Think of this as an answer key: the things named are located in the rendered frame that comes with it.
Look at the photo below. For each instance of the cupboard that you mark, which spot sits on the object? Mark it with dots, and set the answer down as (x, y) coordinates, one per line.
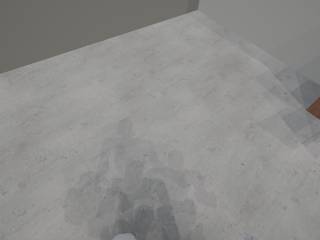
(314, 109)

